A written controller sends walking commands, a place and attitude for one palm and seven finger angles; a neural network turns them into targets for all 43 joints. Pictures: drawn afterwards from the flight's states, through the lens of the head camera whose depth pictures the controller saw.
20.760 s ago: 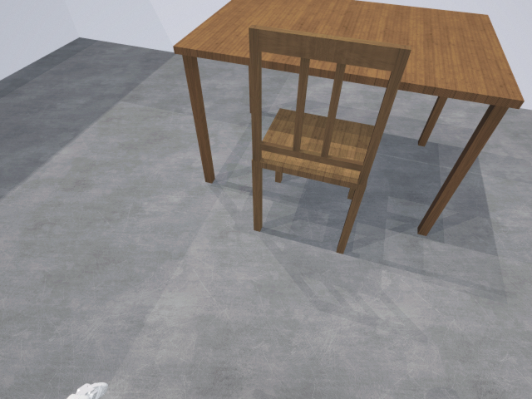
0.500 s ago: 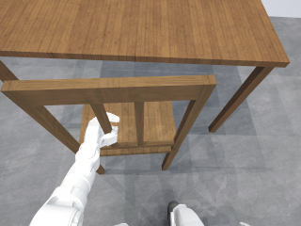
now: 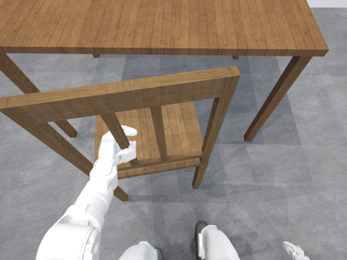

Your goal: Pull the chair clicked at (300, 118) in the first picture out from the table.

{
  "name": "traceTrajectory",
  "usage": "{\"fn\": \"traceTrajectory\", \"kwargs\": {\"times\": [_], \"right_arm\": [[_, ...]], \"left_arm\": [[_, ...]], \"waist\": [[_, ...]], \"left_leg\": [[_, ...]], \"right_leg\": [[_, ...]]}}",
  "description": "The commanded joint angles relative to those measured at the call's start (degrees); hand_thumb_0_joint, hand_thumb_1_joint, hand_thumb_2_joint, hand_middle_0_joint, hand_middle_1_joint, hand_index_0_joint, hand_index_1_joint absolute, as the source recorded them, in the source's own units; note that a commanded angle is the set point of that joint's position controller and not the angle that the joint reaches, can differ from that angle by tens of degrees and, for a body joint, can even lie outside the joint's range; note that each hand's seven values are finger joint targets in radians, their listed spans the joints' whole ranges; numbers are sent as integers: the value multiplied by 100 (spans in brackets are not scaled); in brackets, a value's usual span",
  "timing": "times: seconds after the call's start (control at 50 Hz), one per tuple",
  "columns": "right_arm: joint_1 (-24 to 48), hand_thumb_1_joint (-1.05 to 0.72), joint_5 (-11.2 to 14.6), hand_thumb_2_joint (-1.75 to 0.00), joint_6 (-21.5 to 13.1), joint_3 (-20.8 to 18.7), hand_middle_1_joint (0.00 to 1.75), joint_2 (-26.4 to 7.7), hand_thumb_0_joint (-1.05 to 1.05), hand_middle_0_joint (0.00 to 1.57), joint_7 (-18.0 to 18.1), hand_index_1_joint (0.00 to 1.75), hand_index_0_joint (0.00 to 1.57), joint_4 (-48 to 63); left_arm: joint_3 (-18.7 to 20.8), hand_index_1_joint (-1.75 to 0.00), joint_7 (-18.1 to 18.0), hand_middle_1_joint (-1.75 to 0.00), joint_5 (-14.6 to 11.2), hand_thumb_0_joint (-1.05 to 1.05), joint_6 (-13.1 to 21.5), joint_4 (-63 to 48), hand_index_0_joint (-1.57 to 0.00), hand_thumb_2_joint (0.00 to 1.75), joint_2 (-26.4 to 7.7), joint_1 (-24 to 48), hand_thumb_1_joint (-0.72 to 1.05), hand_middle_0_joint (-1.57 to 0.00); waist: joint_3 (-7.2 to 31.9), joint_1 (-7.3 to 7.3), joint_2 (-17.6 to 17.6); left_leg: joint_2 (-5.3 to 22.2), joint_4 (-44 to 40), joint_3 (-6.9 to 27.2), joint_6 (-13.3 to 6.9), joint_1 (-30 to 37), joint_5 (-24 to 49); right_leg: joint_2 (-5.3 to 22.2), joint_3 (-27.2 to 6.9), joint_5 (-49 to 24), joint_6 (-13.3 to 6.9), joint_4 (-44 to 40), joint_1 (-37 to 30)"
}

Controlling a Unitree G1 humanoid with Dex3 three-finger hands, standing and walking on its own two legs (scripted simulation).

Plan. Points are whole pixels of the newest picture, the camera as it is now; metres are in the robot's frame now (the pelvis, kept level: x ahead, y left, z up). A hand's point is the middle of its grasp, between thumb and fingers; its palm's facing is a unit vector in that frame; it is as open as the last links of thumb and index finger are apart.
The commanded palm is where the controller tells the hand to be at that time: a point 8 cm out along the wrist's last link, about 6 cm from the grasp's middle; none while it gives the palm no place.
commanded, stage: step backward, pulling the chair out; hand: left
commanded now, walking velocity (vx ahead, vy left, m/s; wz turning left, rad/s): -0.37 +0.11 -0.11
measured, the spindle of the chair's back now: (123, 143) +0.40 +0.13 -0.06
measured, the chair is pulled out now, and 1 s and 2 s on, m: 0.12 0.33 0.60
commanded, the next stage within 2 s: stop walking, hand still on the chair in 1.60 s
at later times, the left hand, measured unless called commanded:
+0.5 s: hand (132, 191) +0.27 +0.10 -0.06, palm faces -0.03 -0.99 -0.17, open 5.5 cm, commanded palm +0.26 +0.15 -0.06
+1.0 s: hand (119, 245) +0.16 +0.12 -0.06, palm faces -0.16 -0.96 -0.21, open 5.5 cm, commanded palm +0.14 +0.17 -0.06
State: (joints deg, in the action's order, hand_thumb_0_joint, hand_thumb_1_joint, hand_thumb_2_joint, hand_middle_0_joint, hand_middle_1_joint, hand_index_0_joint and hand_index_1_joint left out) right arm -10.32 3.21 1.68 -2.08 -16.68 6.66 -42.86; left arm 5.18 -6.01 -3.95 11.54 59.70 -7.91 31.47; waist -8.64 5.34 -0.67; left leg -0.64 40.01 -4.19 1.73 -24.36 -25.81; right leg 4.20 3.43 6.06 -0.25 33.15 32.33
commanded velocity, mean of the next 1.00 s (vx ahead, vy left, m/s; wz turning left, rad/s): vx -0.38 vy -0.03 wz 0.01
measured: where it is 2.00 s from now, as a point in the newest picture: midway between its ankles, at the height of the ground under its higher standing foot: outside the picture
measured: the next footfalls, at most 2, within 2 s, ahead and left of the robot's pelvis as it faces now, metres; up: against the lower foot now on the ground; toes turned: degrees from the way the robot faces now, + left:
right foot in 0.28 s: -0.03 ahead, -0.11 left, +0.00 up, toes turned -7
right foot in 0.92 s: -0.20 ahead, -0.08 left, +0.00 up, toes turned -14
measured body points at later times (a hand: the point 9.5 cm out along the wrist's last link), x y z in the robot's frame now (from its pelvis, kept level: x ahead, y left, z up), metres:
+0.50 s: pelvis -0.09 +0.01 +0.01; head +0.00 -0.02 +0.45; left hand +0.27 +0.15 -0.05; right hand +0.00 -0.24 -0.14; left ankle -0.01 +0.11 -0.72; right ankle -0.07 -0.11 -0.72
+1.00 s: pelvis -0.21 +0.04 +0.01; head -0.12 +0.01 +0.45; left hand +0.16 +0.17 -0.05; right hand -0.15 -0.19 -0.13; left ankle -0.08 +0.16 -0.72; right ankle -0.24 -0.07 -0.72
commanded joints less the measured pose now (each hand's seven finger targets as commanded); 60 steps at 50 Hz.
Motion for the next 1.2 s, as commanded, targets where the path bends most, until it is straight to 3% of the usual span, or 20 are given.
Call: {"fn": "traceTrajectory", "kwargs": {"times": [0.0,0.06,0.12,0.16,0.22,0.3,0.32,0.46,0.52,0.56,0.6,0.64,0.72,0.78,0.86,0.94,0.98,1.04,1.14,1.18], "right_arm": [[-544,-90,57,-90,-62,-120,30,-616,0,20,64,30,20,613],[-250,-90,43,-90,58,-110,30,-708,0,20,127,30,20,933],[19,-90,-91,-90,79,-65,30,-618,0,20,112,30,20,1214],[-56,-90,-81,-90,-4,-31,30,-443,0,20,83,30,20,1091],[-520,-90,-105,-90,-257,-107,30,-520,0,20,49,30,20,693],[-617,-90,-213,-90,-285,-78,30,-596,0,20,32,30,20,310],[-689,-90,-181,-90,-289,-149,30,-640,0,20,61,30,20,238],[-11,-90,-93,-90,-362,-75,30,-460,0,20,92,30,20,407],[49,-90,-107,-90,-432,-39,30,-491,0,20,55,30,20,470],[-60,-90,-102,-90,-407,-3,30,-479,0,20,62,30,20,528],[-162,-90,-135,-90,-380,2,30,-504,0,20,109,30,20,591],[-143,-90,-176,-90,-308,-94,30,-661,0,20,118,30,20,827],[-52,-90,-330,-90,-304,-108,30,-405,0,20,-123,30,20,980],[-448,-90,-289,-90,-428,-161,30,-517,0,20,-223,30,20,705],[-532,-90,-325,-90,-452,-126,30,-536,0,20,-243,30,20,552],[-316,-90,-283,-90,-347,-80,30,-468,0,20,-162,30,20,618],[-222,-90,-201,-90,-335,-129,30,-410,0,20,-55,30,20,726],[257,-90,-196,-90,-334,8,30,-324,0,20,-26,30,20,858],[0,-90,-262,-90,-468,97,30,-431,0,20,119,30,20,560],[-210,-90,-274,-90,-499,16,30,-580,0,20,149,30,20,553]], "left_arm": [[-261,-145,-69,-145,253,0,69,-1379,-50,90,-1117,728,90,-50],[-551,-145,-39,-145,173,0,33,-1766,-50,90,-824,607,90,-50],[-648,-145,-50,-145,229,0,99,-2027,-50,90,-577,1090,90,-50],[-743,-145,-65,-145,133,0,144,-1989,-50,90,-413,1497,90,-50],[-875,-145,-92,-145,213,0,321,-1392,-50,90,-264,1873,90,-50],[-826,-145,3,-145,471,0,662,-1061,-50,90,-579,1545,90,-50],[-592,-145,-23,-145,426,0,702,-1053,-50,90,-850,1506,90,-50],[-129,-145,-126,-145,402,0,584,-820,-50,90,-1446,1252,90,-50],[-172,-145,-98,-145,412,0,427,-977,-50,90,-1306,1046,90,-50],[-193,-145,-76,-145,378,0,332,-1093,-50,90,-1204,802,90,-50],[-360,-145,-46,-145,314,0,292,-1341,-50,90,-1037,702,90,-50],[-562,-145,-9,-145,278,0,260,-1634,-50,90,-752,601,90,-50],[-762,-145,81,-145,329,0,324,-2116,-50,90,-365,962,90,-50],[-683,-145,22,-145,386,0,404,-1830,-50,90,-421,835,90,-50],[-541,-145,73,-145,507,0,569,-1543,-50,90,-673,881,90,-50],[-238,-145,109,-145,530,0,644,-1345,-50,90,-1157,547,90,-50],[80,-145,40,-145,425,0,655,-1390,-50,90,-1500,446,90,-50],[39,-145,58,-145,386,0,521,-1361,-50,90,-1480,284,90,-50],[2,-145,-29,-145,362,0,333,-1294,-50,90,-1365,313,90,-50],[-266,-145,-22,-145,339,0,341,-1393,-50,90,-1091,493,90,-50]], "waist": [[3440,-196,584],[2827,-304,-451],[2013,-420,-1703],[2004,-392,-1095],[2223,-326,22],[2716,-235,-680],[3026,-238,-362],[2832,-474,580],[2894,-458,819],[2842,-367,900],[2795,-271,647],[2608,-338,-439],[2627,-386,-1889],[2624,-310,-1252],[2762,-236,-1310],[2759,-277,-635],[3045,-260,884],[2522,-442,716],[2228,-366,735],[2356,-287,284]], "left_leg": [[424,-982,429,25,787,450],[1033,-1967,647,-299,553,1029],[1881,-2662,1178,-799,-700,293],[2034,-2059,1054,-965,2,1780],[1827,-955,665,-567,1674,3535],[1452,-747,310,-202,2148,4261],[1433,-591,275,-196,2306,4767],[506,364,481,38,287,132],[375,515,967,51,65,-32],[370,-156,908,33,395,396],[516,-1287,699,-32,947,1700],[1388,-1628,1445,-476,1205,3828],[2102,-1803,1768,-955,1364,3866],[2097,-1042,1499,-874,2752,6195],[1970,-810,1331,-695,3156,6236],[1459,-722,782,-303,1694,4275],[904,-169,449,-59,1083,2601],[421,834,760,-21,255,125],[498,-810,830,-54,615,871],[1023,-1677,1294,-338,1001,3045]], "right_leg": [[1560,-1317,-2743,-418,-636,-2754],[581,-556,-500,13,4,-2127],[-114,-206,1474,9,2068,-1936],[-101,-383,1774,-33,2424,-1370],[40,-352,767,-38,248,-1093],[405,-768,-2072,-118,-201,-1455],[444,-892,-2713,-91,-189,-1720],[1659,-2106,-3255,-447,-850,-2457],[1822,-1883,-3412,-785,-701,-2764],[1503,-1481,-3167,-608,-556,-2713],[1023,-1066,-2653,-293,-235,-2507],[86,-467,-1013,146,360,-1945],[-280,-373,2256,7,1831,-1139],[-271,-306,1814,-24,674,-832],[-272,-254,949,-19,-599,-1250],[282,-564,-1761,-125,-773,-2410],[797,-964,-3074,-334,-612,-2912],[1520,-1290,-2288,-721,-881,-2296],[1079,-802,-1965,-435,-485,-2359],[410,-438,-1361,-21,-77,-2254]]}}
